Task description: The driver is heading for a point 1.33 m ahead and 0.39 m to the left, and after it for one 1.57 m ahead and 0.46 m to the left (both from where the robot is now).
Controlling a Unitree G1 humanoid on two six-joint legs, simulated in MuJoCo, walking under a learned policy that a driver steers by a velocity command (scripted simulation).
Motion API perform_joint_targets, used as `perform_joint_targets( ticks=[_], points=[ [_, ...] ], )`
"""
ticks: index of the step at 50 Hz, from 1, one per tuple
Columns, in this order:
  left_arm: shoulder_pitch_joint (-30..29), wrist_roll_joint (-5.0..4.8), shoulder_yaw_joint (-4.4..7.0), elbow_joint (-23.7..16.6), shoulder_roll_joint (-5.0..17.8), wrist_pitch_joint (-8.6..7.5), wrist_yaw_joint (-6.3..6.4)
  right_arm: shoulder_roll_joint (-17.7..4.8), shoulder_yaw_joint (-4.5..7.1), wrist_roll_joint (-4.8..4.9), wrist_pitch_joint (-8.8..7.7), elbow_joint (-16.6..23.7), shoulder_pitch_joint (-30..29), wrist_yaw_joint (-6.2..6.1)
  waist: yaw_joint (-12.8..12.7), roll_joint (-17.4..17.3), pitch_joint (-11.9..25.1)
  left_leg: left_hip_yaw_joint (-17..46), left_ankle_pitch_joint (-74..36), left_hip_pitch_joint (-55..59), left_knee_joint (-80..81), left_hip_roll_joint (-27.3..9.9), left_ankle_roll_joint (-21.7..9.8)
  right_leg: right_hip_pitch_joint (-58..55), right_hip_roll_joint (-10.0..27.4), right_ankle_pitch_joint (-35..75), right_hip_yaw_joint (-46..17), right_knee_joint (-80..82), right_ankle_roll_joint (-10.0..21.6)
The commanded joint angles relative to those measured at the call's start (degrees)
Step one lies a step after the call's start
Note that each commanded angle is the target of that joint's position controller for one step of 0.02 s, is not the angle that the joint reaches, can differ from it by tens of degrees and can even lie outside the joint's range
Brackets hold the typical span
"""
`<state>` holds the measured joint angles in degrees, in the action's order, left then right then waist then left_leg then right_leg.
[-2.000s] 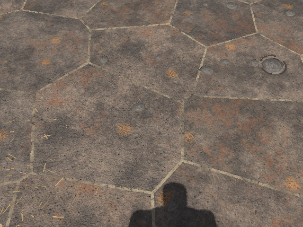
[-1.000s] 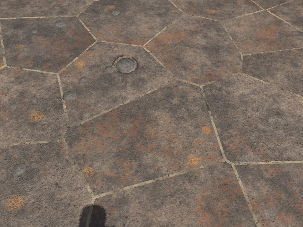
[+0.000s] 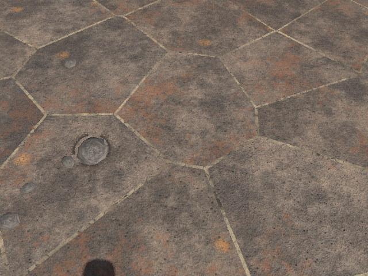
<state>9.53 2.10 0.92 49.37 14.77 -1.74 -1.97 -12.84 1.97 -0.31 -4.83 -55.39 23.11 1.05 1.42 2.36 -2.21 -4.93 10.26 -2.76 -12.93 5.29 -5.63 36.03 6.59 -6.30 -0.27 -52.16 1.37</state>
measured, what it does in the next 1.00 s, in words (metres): walks ahead: right foot, then left foot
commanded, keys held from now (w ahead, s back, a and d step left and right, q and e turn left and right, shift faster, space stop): w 0.64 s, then no key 0.14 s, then q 0.22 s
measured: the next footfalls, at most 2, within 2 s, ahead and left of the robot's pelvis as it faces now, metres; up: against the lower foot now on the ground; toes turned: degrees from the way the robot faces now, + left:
right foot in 0.22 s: +0.31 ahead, -0.12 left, +0.00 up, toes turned -3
left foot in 0.78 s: +0.60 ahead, +0.06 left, +0.00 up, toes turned +4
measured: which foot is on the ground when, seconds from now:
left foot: down 0.00-0.24, up 0.26-0.76, down 0.78-1.00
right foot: up 0.00-0.20, down 0.22-0.78, up 0.80-1.00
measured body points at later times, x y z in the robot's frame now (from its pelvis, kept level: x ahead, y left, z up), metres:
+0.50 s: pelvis +0.28 -0.06 +0.00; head +0.30 -0.07 +0.45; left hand +0.27 +0.20 -0.14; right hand +0.38 -0.32 -0.14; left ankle +0.34 +0.10 -0.67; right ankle +0.27 -0.12 -0.75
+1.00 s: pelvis +0.49 -0.01 -0.01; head +0.53 +0.01 +0.44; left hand +0.55 +0.25 -0.16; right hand +0.55 -0.26 -0.15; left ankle +0.56 +0.05 -0.75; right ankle +0.49 -0.15 -0.68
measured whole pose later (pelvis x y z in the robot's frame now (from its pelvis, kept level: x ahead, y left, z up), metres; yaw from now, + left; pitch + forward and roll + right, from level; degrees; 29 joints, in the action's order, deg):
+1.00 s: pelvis +0.49 -0.01 -0.01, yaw +4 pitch +0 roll -1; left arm 9.9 1.7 2.6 54.8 12.8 -1.0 1.5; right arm -12.3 2.1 -0.6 -2.6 -55.8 13.8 -0.3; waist 0.7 1.0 -5.8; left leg -2.4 4.8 -17.7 -22.5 3.9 -6.2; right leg 27.2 0.6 -22.7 -1.3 -59.7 -0.4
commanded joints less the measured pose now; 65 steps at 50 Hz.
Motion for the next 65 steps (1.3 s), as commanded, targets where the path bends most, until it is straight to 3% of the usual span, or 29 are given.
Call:
perform_joint_targets(
  ticks=[1,5,8,10,11,12,13,14,15,16,18,20,23,28,32,35,37,38,39,40,41,42,43,45,48,52,56,62,65],
  points=[
    [-5.99,-0.33,-0.09,-4.35,1.82,-0.67,-0.22,-7.44,1.35,0.22,-0.92,1.58,1.25,-0.16,0.28,-5.22,-3.22,7.32,-14.46,-4.07,7.32,-13.67,-5.65,-0.89,-0.87,6.74,3.00,9.33,-0.99],
    [-11.63,-0.55,-0.22,-6.00,2.18,-0.95,-0.01,-7.76,1.27,-0.29,-0.67,-0.31,4.72,-0.62,2.19,-5.82,-3.27,7.03,-20.90,2.65,4.80,-15.66,-5.36,-1.83,-2.68,7.60,4.20,16.75,0.16],
    [-11.46,-0.43,0.29,-6.51,3.37,-1.41,0.26,-8.60,1.48,-0.80,-0.24,-1.15,4.24,-1.27,0.96,-6.35,-3.06,7.34,-29.38,8.05,0.67,-17.98,-4.76,-3.82,-4.08,1.63,4.00,20.10,2.47],
    [-3.20,-0.24,1.22,-3.96,4.78,-2.06,0.84,-9.50,1.68,-1.01,0.10,-1.25,2.39,-1.56,-3.03,-6.80,1.03,6.11,-43.10,8.80,-9.54,-17.44,-3.36,-14.44,-7.36,-2.92,5.01,23.23,4.67],
    [6.46,0.27,2.02,-0.63,6.05,-2.68,1.37,-9.19,1.51,-0.85,0.34,-1.23,1.78,-1.50,-7.06,-5.04,6.18,3.98,-42.41,5.35,-20.55,-15.11,-2.24,-26.35,-8.13,-1.26,5.27,26.42,6.35],
    [16.92,1.65,3.31,1.51,10.22,-3.10,2.14,-7.30,0.81,-0.38,0.18,0.56,1.62,-1.40,-10.53,-0.40,13.46,2.06,-25.61,-5.95,-36.98,-12.52,-1.17,-41.48,2.89,-6.19,-6.50,26.82,9.39],
    [18.98,1.86,4.88,2.06,15.65,-2.58,2.26,-1.25,-0.28,1.47,0.13,1.55,8.69,-0.79,-6.89,13.59,19.57,0.13,15.97,-27.23,-57.54,-1.24,1.40,-55.53,18.52,-10.10,-35.14,32.76,17.35],
    [15.21,-0.59,4.45,1.76,12.25,-1.97,1.75,-8.00,1.39,-0.03,0.43,0.77,4.79,-1.30,-6.91,4.33,16.34,8.35,18.35,-32.57,-61.99,-3.11,0.40,-51.79,16.08,-11.41,-37.42,35.83,16.41],
    [9.62,-1.11,3.62,1.09,9.02,-2.04,1.63,-7.89,1.63,0.02,0.11,2.17,0.25,-1.07,-4.80,2.01,8.07,8.70,12.93,-34.28,-60.98,-5.89,0.04,-44.15,13.93,-8.73,-27.19,36.45,14.73],
    [6.93,-0.91,2.92,1.05,5.98,-2.51,1.40,-6.61,1.29,0.07,-0.19,2.56,-2.10,-0.85,-3.64,-0.31,4.36,8.39,9.13,-32.59,-57.91,-7.87,0.18,-37.65,11.31,-2.03,-21.06,38.45,13.27],
    [5.63,-1.15,2.06,2.31,3.11,-3.25,1.74,-5.12,1.12,-1.36,1.11,2.06,-1.77,-0.24,-0.60,1.07,1.97,7.91,6.57,-27.62,-52.89,-9.98,1.34,-30.35,6.65,4.34,-12.75,40.95,10.12],
    [8.02,-1.35,2.04,3.81,3.34,-4.15,1.78,-3.86,0.97,-1.70,2.25,1.97,-1.73,0.45,0.25,1.26,2.28,6.77,5.47,-26.36,-51.33,-9.96,2.45,-29.00,5.75,9.14,-9.91,42.27,10.36],
    [10.83,-1.74,2.40,5.54,4.85,-4.59,1.83,-3.75,0.89,-1.90,3.04,3.86,-7.67,0.95,0.02,0.69,-0.37,5.13,0.49,-31.52,-46.84,-11.47,3.98,-28.89,4.82,8.86,-6.87,45.20,10.80],
    [15.08,-1.64,2.03,7.52,4.32,-4.20,1.82,-3.06,0.11,-1.28,2.78,7.51,-18.95,1.01,-2.53,0.63,-2.91,2.44,-7.96,-34.24,-32.56,-11.35,5.14,-31.53,2.96,13.05,-3.17,46.12,9.95],
    [19.02,-1.19,2.01,9.45,4.63,-3.95,2.18,-3.07,-0.34,-1.06,2.47,9.55,-25.00,0.72,-4.52,1.16,-3.70,0.83,-9.45,-33.61,-24.55,-9.58,3.84,-37.38,4.32,17.34,-2.25,44.70,9.96],
    [18.38,-0.70,1.78,10.50,4.23,-3.48,2.80,-2.82,-0.37,-1.24,1.50,9.14,-23.36,0.13,-3.15,1.39,-3.50,0.02,-6.60,-28.44,-20.10,-7.08,1.85,-40.03,4.67,34.99,-0.29,37.96,8.37],
    [16.43,-0.84,1.96,10.62,5.03,-3.43,3.16,-4.32,0.40,-1.53,0.42,5.56,-13.73,-0.69,0.57,2.08,1.03,-0.26,-6.16,-17.66,-16.48,-3.82,0.01,-40.61,3.45,45.39,0.06,27.68,6.31],
    [15.46,-1.56,1.91,10.60,5.08,-3.31,3.20,-5.37,0.93,-2.16,-0.47,2.71,-5.87,-1.14,4.03,0.29,4.75,-0.32,-14.64,-7.56,-11.21,-4.08,-1.09,-37.75,0.95,41.23,1.70,18.01,4.76],
    [16.23,-2.43,1.35,9.19,3.59,-3.57,3.33,-9.52,1.92,-3.36,-1.15,0.74,2.08,-1.68,5.68,-3.64,11.44,8.07,-35.76,7.63,-15.11,-14.30,-3.12,-27.10,-2.05,20.98,2.92,4.42,3.19],
    [26.56,-4.75,0.41,10.37,-2.18,-3.12,3.36,-14.13,2.97,-2.95,-0.60,0.42,3.78,-1.37,1.85,-16.65,21.61,28.35,-65.12,23.19,-17.79,-32.05,-14.91,-12.40,-11.99,-28.44,4.57,-17.10,0.99],
    [24.50,-3.01,2.00,11.53,3.35,-2.21,3.82,-12.31,2.89,0.66,0.20,0.78,2.95,-0.90,2.49,-8.89,23.78,29.86,-65.24,19.15,-14.92,-29.77,-16.46,-11.34,-11.09,-27.99,-2.92,-21.41,0.74],
    [18.46,-1.92,2.10,9.72,2.97,-2.03,3.63,-9.46,2.09,1.07,0.47,1.77,-4.14,-1.00,0.59,-7.82,15.00,24.03,-57.59,11.57,-11.92,-26.78,-14.99,-8.26,-8.37,-24.14,-2.82,-21.19,0.45],
    [14.11,-0.80,1.94,8.67,1.88,-2.05,3.48,-5.92,1.13,0.72,0.65,2.37,-8.48,-1.14,-0.28,-5.88,8.24,20.39,-51.71,4.42,-9.00,-23.38,-12.75,-7.02,-6.48,-20.75,-2.08,-17.91,0.12],
    [11.83,0.22,2.36,7.36,1.79,-0.70,3.14,-4.60,0.73,0.73,1.07,2.44,-10.69,-1.71,-2.61,-5.94,4.82,15.97,-47.02,-4.52,-5.92,-18.78,-10.15,-10.61,-4.95,-17.19,-1.66,-13.28,-0.86],
    [12.46,-0.43,2.19,6.64,-0.17,1.23,3.42,-7.27,1.64,-0.23,1.33,2.65,-9.77,-1.56,-4.16,-5.22,7.21,14.65,-44.16,-9.31,-5.33,-17.05,-10.28,-14.06,-6.18,-15.93,-0.63,-9.65,-2.13],
    [6.69,-0.34,2.64,4.13,1.49,3.02,4.19,-8.71,2.60,-0.87,3.00,3.60,-8.68,-1.40,-2.78,-7.16,6.34,18.48,-17.81,-13.64,-2.04,-15.68,-9.66,-11.76,-5.87,-13.95,-0.75,-3.90,-2.84],
    [0.89,-0.84,2.75,1.74,2.27,3.51,4.45,-9.28,3.52,-1.07,4.64,4.24,-7.05,-1.46,-0.59,-8.59,4.13,24.20,3.88,-14.37,0.49,-14.81,-8.65,-10.04,-6.30,-13.29,-1.73,1.37,-3.08],
    [1.06,-2.22,2.45,0.03,2.27,2.62,5.55,-9.83,4.67,-1.25,6.33,5.31,-7.73,-1.44,0.09,-9.88,3.82,30.40,0.16,-12.62,-2.01,-14.44,-7.45,-15.39,-9.22,-17.81,-2.10,12.40,-1.87],
    [8.31,-2.43,2.61,0.83,2.88,1.48,6.08,-9.19,4.76,-0.12,7.05,6.58,-11.05,-1.45,-3.70,-8.46,4.23,30.19,2.38,-17.26,-5.66,-10.42,-2.18,-27.80,-9.00,-11.55,-2.69,32.46,0.29]
  ],
)
Velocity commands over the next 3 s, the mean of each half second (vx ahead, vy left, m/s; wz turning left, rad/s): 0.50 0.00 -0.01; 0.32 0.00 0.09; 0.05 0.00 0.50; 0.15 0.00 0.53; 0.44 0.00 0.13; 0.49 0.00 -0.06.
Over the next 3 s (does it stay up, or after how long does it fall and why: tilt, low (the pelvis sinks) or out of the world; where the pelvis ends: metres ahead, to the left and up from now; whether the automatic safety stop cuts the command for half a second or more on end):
stays up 0.93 0.37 -0.01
